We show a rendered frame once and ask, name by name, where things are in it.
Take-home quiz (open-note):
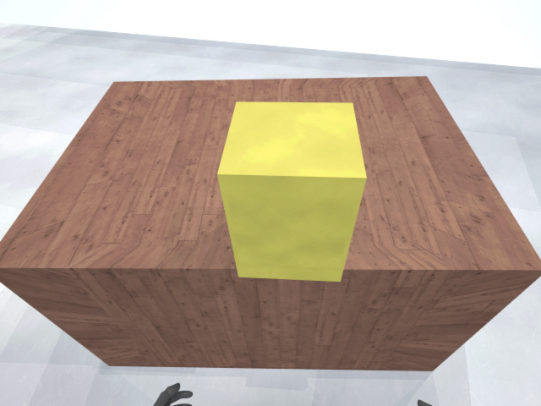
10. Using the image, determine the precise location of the pedestal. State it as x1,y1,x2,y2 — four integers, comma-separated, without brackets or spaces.
0,76,541,371

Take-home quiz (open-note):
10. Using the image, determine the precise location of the left robot hand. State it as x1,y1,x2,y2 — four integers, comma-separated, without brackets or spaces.
153,383,193,406

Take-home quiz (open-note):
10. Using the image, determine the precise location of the carton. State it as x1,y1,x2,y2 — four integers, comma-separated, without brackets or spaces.
217,101,367,282

